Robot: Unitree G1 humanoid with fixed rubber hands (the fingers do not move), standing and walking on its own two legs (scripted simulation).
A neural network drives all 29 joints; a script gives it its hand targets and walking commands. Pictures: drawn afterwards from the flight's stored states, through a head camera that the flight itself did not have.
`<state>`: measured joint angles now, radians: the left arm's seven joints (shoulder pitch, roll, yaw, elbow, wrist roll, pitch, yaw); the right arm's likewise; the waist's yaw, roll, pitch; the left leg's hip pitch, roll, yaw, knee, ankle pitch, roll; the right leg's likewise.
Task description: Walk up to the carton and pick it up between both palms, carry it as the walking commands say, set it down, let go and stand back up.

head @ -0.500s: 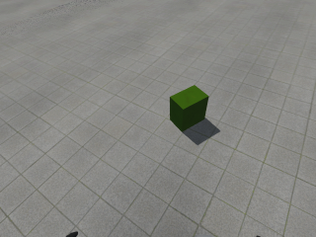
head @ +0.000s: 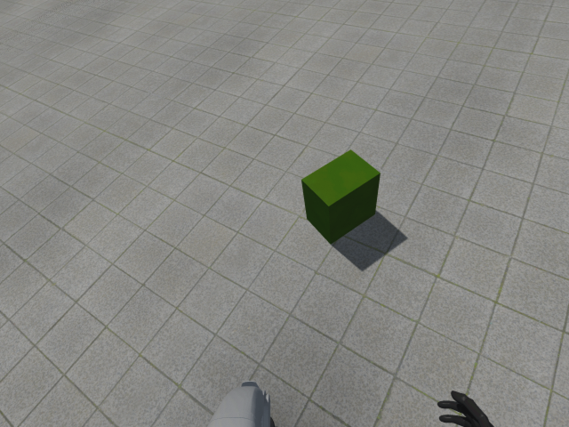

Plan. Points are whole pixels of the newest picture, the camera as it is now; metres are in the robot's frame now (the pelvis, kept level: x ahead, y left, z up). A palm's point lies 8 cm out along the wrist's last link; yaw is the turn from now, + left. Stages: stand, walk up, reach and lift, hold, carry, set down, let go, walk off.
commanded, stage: walk up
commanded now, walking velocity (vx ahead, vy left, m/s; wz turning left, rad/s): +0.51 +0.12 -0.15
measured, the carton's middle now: (340, 197) +0.97 -0.09 -0.64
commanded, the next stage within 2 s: none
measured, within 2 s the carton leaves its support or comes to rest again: neither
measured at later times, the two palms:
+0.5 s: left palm (186, 305) +0.33 +0.24 -0.13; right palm (462, 316) +0.31 -0.26 -0.16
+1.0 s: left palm (193, 265) +0.43 +0.25 -0.16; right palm (419, 208) +0.54 -0.23 -0.15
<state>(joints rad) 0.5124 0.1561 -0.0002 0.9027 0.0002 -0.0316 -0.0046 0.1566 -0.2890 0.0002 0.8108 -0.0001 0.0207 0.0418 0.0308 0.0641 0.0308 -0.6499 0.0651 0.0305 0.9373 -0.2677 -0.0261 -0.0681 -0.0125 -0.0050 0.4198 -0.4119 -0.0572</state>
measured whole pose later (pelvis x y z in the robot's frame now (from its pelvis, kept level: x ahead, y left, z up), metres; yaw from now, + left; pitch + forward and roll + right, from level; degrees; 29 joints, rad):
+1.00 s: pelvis +0.44 +0.01 -0.03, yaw -3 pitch -2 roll +2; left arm 0.40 0.20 0.00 0.95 0.00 -0.02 0.01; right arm 0.19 -0.24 0.00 0.84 0.00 0.00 0.04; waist 0.04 -0.02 0.06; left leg -0.40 0.03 0.13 0.72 -0.29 0.03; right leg -0.22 -0.05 -0.03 1.13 -0.59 -0.01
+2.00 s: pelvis +0.44 -0.08 -0.01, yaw +1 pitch -2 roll -1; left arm 0.20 0.17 0.00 0.96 0.00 0.04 0.01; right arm 0.19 -0.23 0.00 0.85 0.00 0.09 -0.03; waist 0.03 0.04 0.10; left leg -0.18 0.01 0.07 0.59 -0.37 0.02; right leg -0.33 -0.03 -0.08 0.59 -0.24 -0.01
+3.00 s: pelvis +0.49 -0.21 -0.02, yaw +17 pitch +5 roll +1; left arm 0.25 0.20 0.00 0.95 0.00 0.00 0.03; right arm 0.23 -0.23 0.00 0.86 0.00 0.07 -0.03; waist 0.02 0.04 0.07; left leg -0.57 0.04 0.01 1.03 -0.51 0.00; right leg -0.29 -0.03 -0.27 0.62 -0.42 -0.08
